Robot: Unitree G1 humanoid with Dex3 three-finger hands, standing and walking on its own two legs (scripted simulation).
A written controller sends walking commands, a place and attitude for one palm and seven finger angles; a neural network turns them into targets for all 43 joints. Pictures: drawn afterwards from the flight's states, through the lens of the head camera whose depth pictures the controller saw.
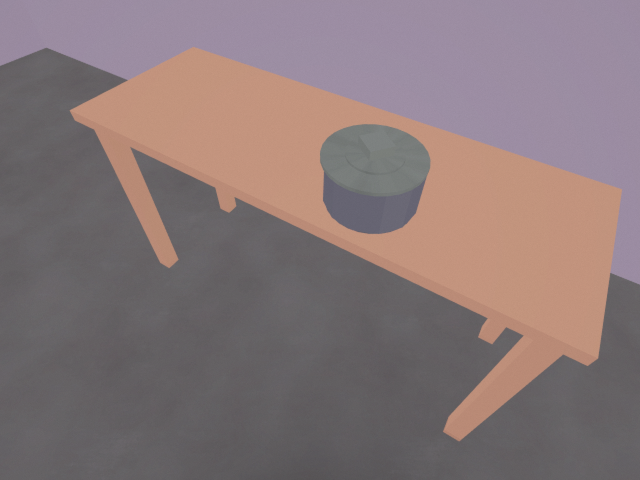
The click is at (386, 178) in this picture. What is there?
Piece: lid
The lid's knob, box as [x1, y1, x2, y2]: [358, 131, 395, 160]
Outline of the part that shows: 383,131 360,135 358,138 358,145 369,160 394,154 395,145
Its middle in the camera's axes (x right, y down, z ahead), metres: +0.10 -0.17 +0.71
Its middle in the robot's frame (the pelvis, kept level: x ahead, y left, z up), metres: +0.66 -0.07 +0.04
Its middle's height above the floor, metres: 0.82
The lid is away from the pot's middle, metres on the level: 0.00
